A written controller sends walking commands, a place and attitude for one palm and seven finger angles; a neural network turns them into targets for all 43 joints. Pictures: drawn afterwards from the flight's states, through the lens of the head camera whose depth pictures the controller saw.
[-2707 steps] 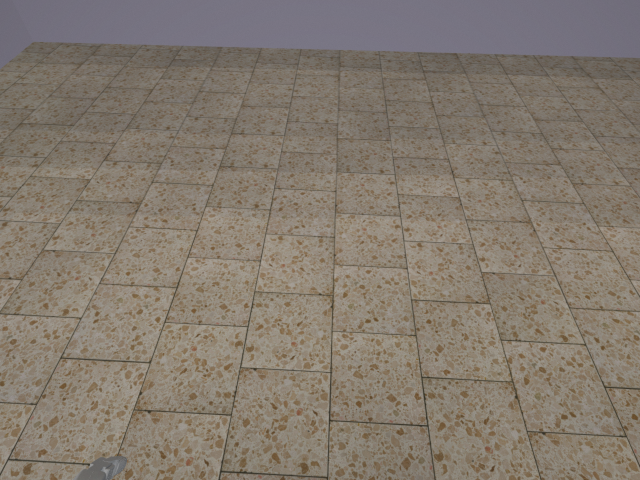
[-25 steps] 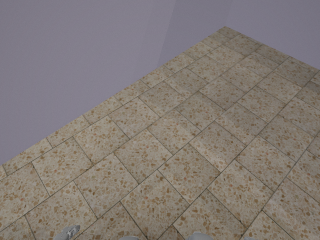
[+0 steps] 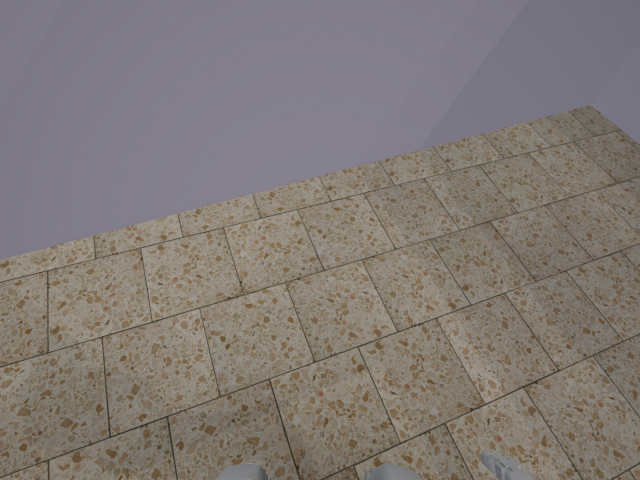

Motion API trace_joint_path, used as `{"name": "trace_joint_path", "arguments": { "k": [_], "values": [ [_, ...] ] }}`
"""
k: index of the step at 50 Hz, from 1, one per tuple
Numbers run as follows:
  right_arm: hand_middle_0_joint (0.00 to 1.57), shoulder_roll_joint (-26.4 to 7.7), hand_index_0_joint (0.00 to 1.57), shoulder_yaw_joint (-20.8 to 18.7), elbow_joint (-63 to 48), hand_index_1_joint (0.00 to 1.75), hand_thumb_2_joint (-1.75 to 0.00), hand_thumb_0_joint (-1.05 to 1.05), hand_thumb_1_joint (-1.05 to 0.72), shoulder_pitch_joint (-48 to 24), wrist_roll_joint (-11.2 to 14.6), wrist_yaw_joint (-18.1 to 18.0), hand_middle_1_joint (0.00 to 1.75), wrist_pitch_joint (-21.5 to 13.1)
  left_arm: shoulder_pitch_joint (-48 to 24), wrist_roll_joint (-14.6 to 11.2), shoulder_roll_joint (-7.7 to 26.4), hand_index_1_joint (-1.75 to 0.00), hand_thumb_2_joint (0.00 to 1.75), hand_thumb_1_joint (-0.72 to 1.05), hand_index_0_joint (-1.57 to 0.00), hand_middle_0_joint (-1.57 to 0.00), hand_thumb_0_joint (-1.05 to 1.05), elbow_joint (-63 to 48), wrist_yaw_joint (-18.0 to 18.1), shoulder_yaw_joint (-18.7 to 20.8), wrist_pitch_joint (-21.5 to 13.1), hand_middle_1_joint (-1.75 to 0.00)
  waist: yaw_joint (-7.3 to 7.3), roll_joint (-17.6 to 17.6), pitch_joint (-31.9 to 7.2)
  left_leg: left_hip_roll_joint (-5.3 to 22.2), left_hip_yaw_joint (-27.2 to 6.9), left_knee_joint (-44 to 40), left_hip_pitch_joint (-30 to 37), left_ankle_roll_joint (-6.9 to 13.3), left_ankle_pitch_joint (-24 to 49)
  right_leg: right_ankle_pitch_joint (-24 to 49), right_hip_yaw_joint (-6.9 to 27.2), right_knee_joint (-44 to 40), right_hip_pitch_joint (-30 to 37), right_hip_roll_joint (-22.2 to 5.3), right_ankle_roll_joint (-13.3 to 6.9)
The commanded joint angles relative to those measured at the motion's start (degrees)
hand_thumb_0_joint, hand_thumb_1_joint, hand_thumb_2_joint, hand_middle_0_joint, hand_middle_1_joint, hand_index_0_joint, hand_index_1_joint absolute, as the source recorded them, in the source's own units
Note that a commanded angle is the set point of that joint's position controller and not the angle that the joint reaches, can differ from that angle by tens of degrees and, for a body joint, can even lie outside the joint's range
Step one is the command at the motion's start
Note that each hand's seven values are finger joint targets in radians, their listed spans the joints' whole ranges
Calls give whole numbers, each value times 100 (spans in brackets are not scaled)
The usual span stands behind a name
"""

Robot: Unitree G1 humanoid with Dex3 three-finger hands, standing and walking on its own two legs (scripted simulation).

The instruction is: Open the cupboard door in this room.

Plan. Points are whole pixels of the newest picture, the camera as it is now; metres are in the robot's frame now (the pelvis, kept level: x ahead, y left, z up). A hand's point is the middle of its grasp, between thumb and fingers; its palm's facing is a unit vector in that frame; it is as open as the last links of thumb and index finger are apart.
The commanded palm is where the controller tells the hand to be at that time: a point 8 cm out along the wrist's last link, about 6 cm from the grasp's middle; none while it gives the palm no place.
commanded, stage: turn to face it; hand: left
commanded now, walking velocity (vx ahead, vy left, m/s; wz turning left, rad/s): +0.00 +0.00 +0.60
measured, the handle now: out of the picture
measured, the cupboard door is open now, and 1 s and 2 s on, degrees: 46 46 46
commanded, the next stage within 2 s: none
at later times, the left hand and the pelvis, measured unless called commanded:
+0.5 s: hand out of the picture +0.07 +0.17 -0.13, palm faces +0.26 -0.93 -0.27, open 7.3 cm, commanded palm none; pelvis +0.02 -0.04 +0.01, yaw +17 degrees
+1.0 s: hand out of the picture -0.04 +0.23 -0.15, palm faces +0.57 -0.78 -0.25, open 7.4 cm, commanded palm none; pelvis +0.01 +0.00 +0.02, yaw +34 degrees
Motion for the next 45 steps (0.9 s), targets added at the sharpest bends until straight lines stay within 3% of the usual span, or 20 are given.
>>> {"name": "trace_joint_path", "arguments": {
  "k": [1, 3, 6, 11, 13, 15, 16, 17, 18, 20, 22, 27, 31, 34, 35, 36, 37, 38, 42, 45],
  "values": [
    [20, -1208, 20, -280, -279, 30, -90, 0, -90, 394, -33, -187, 30, -101, -338, 21, 394, -30, 90, 90, -20, -20, 0, -582, -72, 150, -177, -30, -183, 1351, -911, 1468, -1689, -1727, 1133, 641, 2817, 727, 637, 885, -1043, 91, 69],
    [20, -1157, 20, -252, -294, 30, -90, 0, -90, 346, -24, -175, 30, -124, -207, 21, 396, -30, 90, 90, -20, -20, 0, -510, -92, 139, -164, -30, -88, 1164, -896, 1318, -1527, -1794, 1071, 577, 2575, 929, 606, 535, -854, 172, 79],
    [20, -1197, 20, -277, -246, 30, -90, 0, -90, 501, -36, -158, 30, -114, -345, 2, 358, -30, 90, 90, -20, -20, 0, -574, -73, 111, -164, -30, -159, 1060, -922, 1331, -1767, -1786, 1117, 665, 2515, 879, 576, -46, -694, 309, 91],
    [20, -1207, 20, -341, -256, 30, -90, 0, -90, 500, -63, -138, 30, -56, -513, -23, 312, -30, 90, 90, -20, -20, 0, -737, -59, 89, -204, -30, -195, 1336, -895, 1187, -2105, -1628, 872, 624, 2495, 739, 460, -1251, -57, 603, 8],
    [20, -1239, 20, -373, -292, 30, -90, 0, -90, 393, -59, -138, 30, -33, -298, -34, 332, -30, 90, 90, -20, -20, 0, -726, -38, 88, -243, -30, -108, 1485, -994, 1130, -2268, -1412, 772, 596, 2746, 869, 424, -1865, 410, 732, -43],
    [20, -1139, 20, -375, -343, 30, -90, 0, -90, 266, -11, -137, 30, -20, 45, -55, 400, -30, 90, 90, -20, -20, 0, -651, -6, 117, -315, -30, 95, 1263, -1110, 896, -2294, -1039, 244, 375, 2518, 1661, 400, -3095, 1418, 724, -103],
    [20, -926, 20, -353, -373, 30, -90, 0, -90, 305, 40, -109, 30, -34, 276, -20, 658, -30, 90, 90, -20, -20, 0, -605, 34, 173, -382, -30, 206, 602, -1238, 569, -2061, -518, -470, 71, 1645, 2129, 882, -3836, 2374, 174, -235],
    [20, -555, 20, -303, -465, 30, -90, 0, -90, 369, 88, -70, 30, -59, 453, 78, 1172, -30, 90, 90, -20, -20, 0, -577, 87, 279, -429, -30, 276, -1184, -1305, -375, -870, 841, -1544, -442, -680, 2935, 2458, -4214, 3019, -1465, -843],
    [20, -725, 20, -351, -517, 30, -90, 0, -90, 345, 29, -50, 30, -22, 373, 62, 1294, -30, 90, 90, -20, -20, 0, -631, 86, 237, -389, -30, 242, -1027, -1065, -355, -718, 2200, -1450, -511, -1775, 3614, 2557, -4157, 2180, -2266, -1385],
    [20, -689, 20, -336, -284, 30, -90, 0, -90, 287, 1, -32, 30, 94, -75, 10, 806, -30, 90, 90, -20, -20, 0, -668, 112, 141, -416, -30, -10, -915, -770, 6, -802, 3440, -1631, -589, -1104, 4302, 1774, -3886, 1943, -1533, -1324],
    [20, -580, 20, -279, -178, 30, -90, 0, -90, 279, 7, 42, 30, 137, -255, -2, 585, -30, 90, 90, -20, -20, 0, -728, 94, 69, -429, -30, -129, -662, -764, 138, -576, 3484, -1550, -693, -526, 4792, 775, -3705, 1949, -1086, -1074],
    [20, -409, 20, -170, -219, 30, -90, 0, -90, -204, 25, 100, 30, 152, 236, 34, 766, -30, 90, 90, -20, -20, 0, -555, 84, 140, -422, -30, 121, -690, -742, 140, -69, 1908, -1205, -728, -625, 5217, 201, -3555, 2370, -1108, -1011],
    [20, -361, 20, -118, -306, 30, -90, 0, -90, -437, 56, 116, 30, 83, 420, 76, 952, -30, 90, 90, -20, -20, 0, -460, 71, 234, -391, -30, 245, -873, -749, 75, 226, 707, -676, -589, -733, 5433, 71, -3254, 2372, -1296, -1044],
    [20, -503, 20, -157, -250, 30, -90, 0, -90, 14, 33, 90, 30, 30, 296, 48, 1024, -30, 90, 90, -20, -20, 0, -452, 30, 281, -368, -30, -50, -740, -915, -68, 396, -423, 311, -460, 31, 5012, -262, -2613, 1907, -1266, -763],
    [20, -707, 20, -224, -163, 30, -90, 0, -90, 452, 5, 87, 30, -7, 219, 4, 988, -30, 90, 90, -20, -20, 0, -499, 4, 282, -349, -30, -326, -284, -1149, 27, 258, -1106, 1238, -361, 844, 4436, -462, -1835, 1343, -1185, -533],
    [20, -1393, 20, -390, -111, 30, -90, 0, -90, 852, -56, 51, 30, -54, 219, -35, 656, -30, 90, 90, -20, -20, 0, -674, -53, 232, -313, -30, -553, 1323, -1510, 1366, -1545, -1291, 2380, 276, 2352, 1902, -660, -497, -166, -503, -123],
    [20, -1860, 20, -490, -71, 30, -90, 0, -90, 1279, -32, -6, 30, -31, -179, -31, 368, -30, 90, 90, -20, -20, 0, -974, -49, 95, -284, -30, -766, 2266, -1509, 2546, -3007, -1568, 2355, 1132, 4185, -959, -188, 557, -1083, 56, 37],
    [20, -1708, 20, -429, -4, 30, -90, 0, -90, 1387, -8, -49, 30, -27, -496, 26, 521, -30, 90, 90, -20, -20, 0, -1016, 36, 102, -193, -30, -757, 1519, -1522, 2546, -2827, -1552, 2091, 1166, 3441, -745, 417, 898, -1134, -28, -41],
    [20, -1261, 20, -280, -337, 30, -90, 0, -90, 219, -42, -161, 30, -78, -262, 37, 460, -30, 90, 90, -20, -20, 0, -586, -80, 168, -147, -30, -176, 1272, -761, 1459, -1804, -1944, 789, 630, 1754, 710, 645, 927, -924, 49, 32],
    [20, -1200, 20, -256, -357, 30, -90, 0, -90, 163, -22, -132, 30, -105, -60, 44, 435, -30, 90, 90, -20, -20, 0, -501, -101, 161, -132, -30, -68, 1181, -807, 1223, -1637, -2053, 664, 542, 1306, 1022, 580, 480, -678, 179, 55]
  ]
}}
